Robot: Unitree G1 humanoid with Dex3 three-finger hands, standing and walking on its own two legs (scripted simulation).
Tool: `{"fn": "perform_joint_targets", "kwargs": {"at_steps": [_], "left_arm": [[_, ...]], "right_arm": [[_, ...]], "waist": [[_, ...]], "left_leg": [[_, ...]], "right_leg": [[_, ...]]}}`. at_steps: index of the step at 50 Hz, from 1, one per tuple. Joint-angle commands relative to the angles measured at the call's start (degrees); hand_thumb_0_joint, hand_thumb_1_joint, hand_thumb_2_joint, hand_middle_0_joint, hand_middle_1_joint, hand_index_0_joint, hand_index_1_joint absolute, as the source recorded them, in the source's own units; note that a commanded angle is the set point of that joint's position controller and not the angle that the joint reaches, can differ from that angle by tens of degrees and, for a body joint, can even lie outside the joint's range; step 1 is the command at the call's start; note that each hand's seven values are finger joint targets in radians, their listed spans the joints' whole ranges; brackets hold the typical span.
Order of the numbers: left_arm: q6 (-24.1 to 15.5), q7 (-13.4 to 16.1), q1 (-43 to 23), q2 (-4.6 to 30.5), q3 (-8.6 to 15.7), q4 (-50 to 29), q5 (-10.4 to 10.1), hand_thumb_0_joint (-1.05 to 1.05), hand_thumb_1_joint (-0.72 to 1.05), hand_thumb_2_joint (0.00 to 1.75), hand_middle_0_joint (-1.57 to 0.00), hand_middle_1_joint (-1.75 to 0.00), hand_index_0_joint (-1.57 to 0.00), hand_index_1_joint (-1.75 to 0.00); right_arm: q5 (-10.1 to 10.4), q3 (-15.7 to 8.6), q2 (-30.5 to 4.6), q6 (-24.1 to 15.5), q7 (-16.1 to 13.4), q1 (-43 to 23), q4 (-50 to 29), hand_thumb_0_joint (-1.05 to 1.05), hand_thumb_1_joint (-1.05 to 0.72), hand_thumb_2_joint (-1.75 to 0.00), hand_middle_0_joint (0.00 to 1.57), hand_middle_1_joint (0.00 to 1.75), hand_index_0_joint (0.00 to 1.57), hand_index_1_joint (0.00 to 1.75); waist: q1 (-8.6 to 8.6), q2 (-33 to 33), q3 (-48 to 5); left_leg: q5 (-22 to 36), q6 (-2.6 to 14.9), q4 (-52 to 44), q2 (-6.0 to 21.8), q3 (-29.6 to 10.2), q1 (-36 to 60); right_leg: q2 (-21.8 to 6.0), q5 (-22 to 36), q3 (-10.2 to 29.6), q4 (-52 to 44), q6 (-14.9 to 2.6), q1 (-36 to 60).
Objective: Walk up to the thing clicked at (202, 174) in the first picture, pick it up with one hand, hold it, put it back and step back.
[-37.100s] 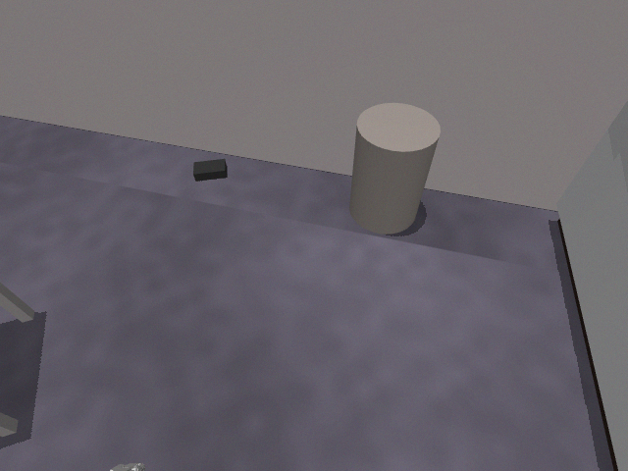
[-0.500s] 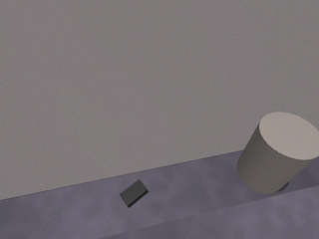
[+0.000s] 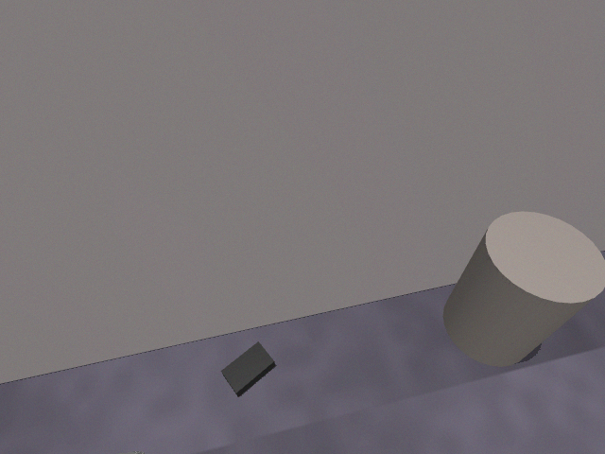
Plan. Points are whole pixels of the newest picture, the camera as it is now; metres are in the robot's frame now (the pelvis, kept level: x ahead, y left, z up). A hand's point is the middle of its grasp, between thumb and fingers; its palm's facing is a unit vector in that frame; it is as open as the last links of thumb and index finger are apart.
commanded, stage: stand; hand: left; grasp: from above
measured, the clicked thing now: (248, 368) +0.47 +0.23 -0.76
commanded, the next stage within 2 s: step back in 0.72 s
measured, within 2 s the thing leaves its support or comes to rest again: neither
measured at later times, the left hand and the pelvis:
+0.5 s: hand out of the picture +0.08 +0.24 -0.16, palm faces -0.02 -0.94 -0.34, open 7.4 cm; pelvis +0.00 +0.00 +0.00, yaw +0 degrees
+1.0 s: hand out of the picture +0.09 +0.26 -0.17, palm faces -0.06 -0.91 -0.41, open 7.4 cm; pelvis -0.04 -0.01 -0.03, yaw -1 degrees
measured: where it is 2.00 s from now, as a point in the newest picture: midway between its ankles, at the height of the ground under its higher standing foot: outside the picture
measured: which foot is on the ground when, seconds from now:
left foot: down 0.00-0.98, up 1.00-1.00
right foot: down 0.00-1.00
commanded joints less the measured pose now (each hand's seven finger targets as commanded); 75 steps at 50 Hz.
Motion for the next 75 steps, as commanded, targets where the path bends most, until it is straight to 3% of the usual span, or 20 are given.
{"fn": "perform_joint_targets", "kwargs": {"at_steps": [1,32,35,37,41,46,49,50,51,54,59,61,62,63,64,65,67,68,70,75], "left_arm": [[-1.6,0.6,-2.8,11.9,2.2,-3.8,0.1,0.00,0.90,0.90,-0.20,-0.30,-0.20,-0.30],[-1.8,0.2,-2.0,13.2,1.3,-3.7,-0.1,0.00,0.90,0.90,-0.20,-0.30,-0.20,-0.30],[-1.8,0.3,-2.1,13.3,1.4,-3.8,-0.1,0.00,0.90,0.90,-0.20,-0.30,-0.20,-0.30],[-0.9,0.6,-1.0,17.1,3.2,-6.7,-1.2,0.00,0.90,0.90,-0.20,-0.30,-0.20,-0.30],[0.0,0.6,-0.7,15.9,3.2,-10.5,-1.1,0.00,0.90,0.90,-0.20,-0.30,-0.20,-0.30],[1.1,0.3,0.5,16.6,3.5,-13.9,-0.4,0.00,0.90,0.90,-0.20,-0.30,-0.20,-0.30],[0.9,0.1,1.4,20.6,4.8,-15.6,0.5,0.00,0.90,0.90,-0.20,-0.30,-0.20,-0.30],[0.8,0.3,0.3,22.4,5.3,-16.6,1.0,0.00,0.90,0.90,-0.20,-0.30,-0.20,-0.30],[0.4,0.4,-0.4,23.4,5.7,-17.9,1.9,0.00,0.90,0.90,-0.20,-0.30,-0.20,-0.30],[0.8,1.2,-5.2,19.8,5.0,-20.0,1.8,0.00,0.90,0.90,-0.20,-0.30,-0.20,-0.30],[1.8,1.3,-1.0,18.6,5.3,-20.9,1.4,0.00,0.90,0.90,-0.20,-0.30,-0.20,-0.30],[2.6,0.7,-2.4,19.3,5.1,-21.6,0.1,0.00,0.90,0.90,-0.20,-0.30,-0.20,-0.30],[2.9,0.5,-0.7,16.5,4.4,-22.3,-0.4,0.00,0.90,0.90,-0.20,-0.30,-0.20,-0.30],[2.9,0.6,1.0,13.5,4.0,-22.7,-0.4,0.00,0.90,0.90,-0.20,-0.30,-0.20,-0.30],[2.7,1.7,-4.0,16.0,4.8,-23.1,0.8,0.00,0.90,0.90,-0.20,-0.30,-0.20,-0.30],[2.7,1.9,-6.2,16.6,5.0,-22.6,1.2,0.00,0.90,0.90,-0.20,-0.30,-0.20,-0.30],[2.7,1.6,-1.3,14.3,4.7,-20.7,-0.5,0.00,0.90,0.90,-0.20,-0.30,-0.20,-0.30],[2.7,1.5,1.3,14.8,4.8,-20.4,-0.4,0.00,0.90,0.90,-0.20,-0.30,-0.20,-0.30],[2.5,1.1,2.2,14.8,5.4,-20.1,0.3,0.00,0.90,0.90,-0.20,-0.30,-0.20,-0.30],[2.4,0.8,-0.1,14.8,5.7,-22.2,0.7,0.00,0.90,0.90,-0.20,-0.30,-0.20,-0.30]], "right_arm": [[0.1,-1.7,-11.5,-1.4,-0.8,-2.4,-3.6,0.00,-0.90,-0.90,0.20,0.30,0.20,0.30],[0.3,-1.3,-12.1,-1.5,-0.3,-2.3,-3.3,0.00,-0.90,-0.90,0.20,0.30,0.20,0.30],[0.3,-1.4,-12.3,-1.5,-0.4,-2.4,-3.3,0.00,-0.90,-0.90,0.20,0.30,0.20,0.30],[1.4,-2.7,-16.1,-0.2,-0.3,-2.9,-5.6,0.00,-0.90,-0.90,0.20,0.30,0.20,0.30],[1.7,-3.9,-16.7,0.9,-0.2,-2.5,-8.6,0.00,-0.90,-0.90,0.20,0.30,0.20,0.30],[1.6,-4.6,-16.9,2.1,-0.2,-3.3,-12.4,0.00,-0.90,-0.90,0.20,0.30,0.20,0.30],[1.6,-4.5,-15.5,2.7,0.0,-4.2,-14.8,0.00,-0.90,-0.90,0.20,0.30,0.20,0.30],[1.5,-4.4,-14.4,3.0,0.2,-3.4,-15.0,0.00,-0.90,-0.90,0.20,0.30,0.20,0.30],[0.9,-4.5,-14.2,3.3,0.2,-1.1,-15.3,0.00,-0.90,-0.90,0.20,0.30,0.20,0.30],[2.0,-5.0,-15.2,3.0,0.0,3.1,-14.4,0.00,-0.90,-0.90,0.20,0.30,0.20,0.30],[0.3,-3.9,-14.3,1.7,-0.6,5.6,-14.9,0.00,-0.90,-0.90,0.20,0.30,0.20,0.30],[-0.7,-4.2,-13.8,0.9,-0.7,8.9,-13.5,0.00,-0.90,-0.90,0.20,0.30,0.20,0.30],[-1.7,-5.1,-16.6,0.6,-0.9,7.0,-14.4,0.00,-0.90,-0.90,0.20,0.30,0.20,0.30],[-2.5,-6.5,-22.8,0.5,-0.7,4.5,-15.7,0.00,-0.90,-0.90,0.20,0.30,0.20,0.30],[-1.2,-7.2,-26.4,0.3,-0.5,4.9,-16.5,0.00,-0.90,-0.90,0.20,0.30,0.20,0.30],[-1.0,-6.8,-23.4,0.0,-0.8,4.8,-16.4,0.00,-0.90,-0.90,0.20,0.30,0.20,0.30],[-1.0,-5.0,-17.9,0.0,-1.7,-0.5,-17.0,0.00,-0.90,-0.90,0.20,0.30,0.20,0.30],[-0.6,-5.0,-17.5,0.0,-2.0,-0.4,-17.7,0.00,-0.90,-0.90,0.20,0.30,0.20,0.30],[-0.2,-4.9,-16.2,0.1,-2.2,0.8,-18.4,0.00,-0.90,-0.90,0.20,0.30,0.20,0.30],[0.1,-5.7,-16.9,0.3,-2.6,5.4,-19.1,0.00,-0.90,-0.90,0.20,0.30,0.20,0.30]], "waist": [[0.41,-0.4,-4.0],[0.24,-0.9,-3.1],[0.21,-0.7,-4.0],[0.19,-1.2,-0.6],[-0.26,0.6,-8.2],[0.04,0.8,-7.3],[1.57,-7.4,-6.5],[2.08,-14.5,-5.5],[1.71,-14.1,-5.6],[0.27,-7.7,-6.0],[1.99,-10.5,-9.6],[-0.90,-8.6,-7.9],[0.32,-1.2,-6.3],[1.99,13.1,-4.4],[-2.63,14.0,-3.4],[-2.71,7.9,-1.9],[2.05,6.5,-1.9],[2.47,8.6,-2.1],[1.50,7.7,-4.1],[-1.80,5.1,-4.1]], "left_leg": [[7.5,0.62,-3.4,7.8,-7.0,2.6],[4.5,0.36,-4.8,8.0,-6.6,3.0],[6.6,0.49,-4.0,8.2,-6.5,3.9],[17.6,2.18,2.7,8.3,-6.9,-0.4],[20.2,5.57,7.2,9.6,-6.9,0.1],[6.9,7.48,13.2,8.6,-7.9,-6.6],[-6.1,3.37,26.9,0.6,-4.6,-11.7],[-19.7,1.56,37.4,-5.2,-2.0,-13.6],[-26.2,1.00,44.5,-4.7,-7.4,-15.5],[-21.5,-0.30,48.6,-4.9,-9.5,-15.6],[-19.7,-0.41,20.1,-0.9,-6.2,-15.7],[-2.6,0.01,1.6,-1.6,-2.0,-6.8],[2.2,1.59,-0.9,5.1,-12.9,-2.7],[14.8,5.44,-1.8,17.1,-28.8,3.5],[24.2,12.28,-0.3,23.6,-32.2,-3.8],[29.3,10.17,1.5,20.8,-27.7,-4.0],[35.8,2.47,5.5,11.2,-14.8,1.5],[35.1,2.28,5.8,10.9,-13.1,2.3],[34.4,3.21,6.5,10.6,-12.9,4.8],[32.4,11.05,8.0,15.3,-15.9,7.9]], "right_leg": [[-6.9,9.0,6.0,-3.5,-1.31,-2.0],[-6.6,6.4,6.6,-4.6,-1.66,-3.4],[-6.8,9.0,6.7,-4.1,-1.72,-2.9],[-5.4,20.5,6.6,2.7,-2.12,-6.9],[-4.0,18.5,5.6,10.8,-4.02,-6.5],[-4.7,12.7,8.5,15.5,-7.51,-11.0],[-13.0,14.6,19.6,6.1,-13.63,-13.1],[-19.2,16.5,27.2,0.2,-17.83,-14.2],[-21.4,16.2,30.0,-0.3,-19.84,-14.1],[-15.5,15.7,18.7,3.8,-16.61,-13.0],[-13.0,20.6,16.2,9.9,-12.03,2.4],[-9.9,20.0,12.2,15.1,-8.37,-2.8],[-5.1,9.9,9.6,19.6,-4.73,-11.5],[5.8,-17.9,5.2,28.5,-1.70,-26.8],[7.3,-27.1,10.2,37.9,-0.11,-24.7],[7.0,-24.7,13.3,42.1,-0.53,-24.4],[8.0,-16.1,14.0,45.5,-1.58,-28.0],[7.5,-13.7,12.4,44.9,-1.53,-27.4],[7.4,-12.7,10.7,45.5,-0.08,-25.5],[5.3,-17.3,9.1,39.3,1.08,-25.0]]}}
